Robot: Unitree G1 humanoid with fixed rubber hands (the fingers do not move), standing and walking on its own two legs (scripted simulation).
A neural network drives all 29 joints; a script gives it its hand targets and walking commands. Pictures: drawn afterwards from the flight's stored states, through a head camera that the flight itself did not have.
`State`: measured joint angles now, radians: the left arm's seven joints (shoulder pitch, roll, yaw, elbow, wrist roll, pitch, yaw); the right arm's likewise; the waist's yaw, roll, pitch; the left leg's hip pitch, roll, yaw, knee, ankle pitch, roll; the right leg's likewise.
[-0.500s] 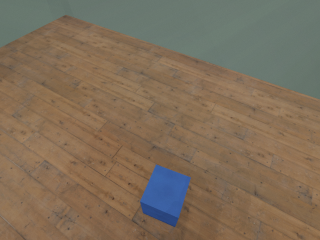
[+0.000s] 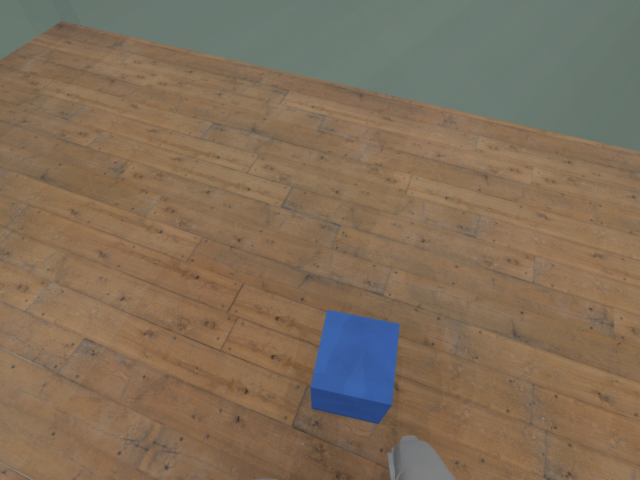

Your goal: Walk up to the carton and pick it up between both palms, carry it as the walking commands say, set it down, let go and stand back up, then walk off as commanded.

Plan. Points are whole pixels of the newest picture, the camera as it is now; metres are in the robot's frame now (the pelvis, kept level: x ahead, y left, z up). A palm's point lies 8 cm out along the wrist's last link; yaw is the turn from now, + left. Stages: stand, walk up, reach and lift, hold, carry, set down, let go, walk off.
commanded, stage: walk up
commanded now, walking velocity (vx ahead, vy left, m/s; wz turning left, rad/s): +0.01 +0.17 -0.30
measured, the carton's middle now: (353, 368) +0.42 -0.07 -0.64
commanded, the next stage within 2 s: none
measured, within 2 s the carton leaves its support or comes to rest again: neither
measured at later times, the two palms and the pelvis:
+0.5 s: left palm (207, 392) +0.23 +0.19 -0.12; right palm out of the picture -0.10 -0.19 -0.12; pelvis +0.05 +0.00 +0.01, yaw -6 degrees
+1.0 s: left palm out of the picture +0.10 +0.23 -0.14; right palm out of the picture +0.07 -0.27 -0.13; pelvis +0.05 -0.02 +0.00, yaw -4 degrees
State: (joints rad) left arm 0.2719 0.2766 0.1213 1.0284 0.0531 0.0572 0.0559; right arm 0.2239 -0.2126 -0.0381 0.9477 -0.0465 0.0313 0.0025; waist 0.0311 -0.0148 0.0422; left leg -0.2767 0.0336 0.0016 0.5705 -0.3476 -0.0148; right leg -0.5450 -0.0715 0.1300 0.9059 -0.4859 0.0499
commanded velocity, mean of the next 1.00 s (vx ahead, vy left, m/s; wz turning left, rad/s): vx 0.01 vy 0.00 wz -0.09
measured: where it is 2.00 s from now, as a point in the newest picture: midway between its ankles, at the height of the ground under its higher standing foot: outside the picture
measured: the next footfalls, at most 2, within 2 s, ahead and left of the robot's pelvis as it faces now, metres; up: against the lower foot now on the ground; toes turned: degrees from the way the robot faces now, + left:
right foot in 0.50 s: +0.13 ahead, -0.14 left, +0.00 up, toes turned -9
right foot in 1.78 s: -0.03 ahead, -0.15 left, +0.00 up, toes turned -5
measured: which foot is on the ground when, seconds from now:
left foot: down 0.00-1.00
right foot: up 0.00-0.48, down 0.50-1.00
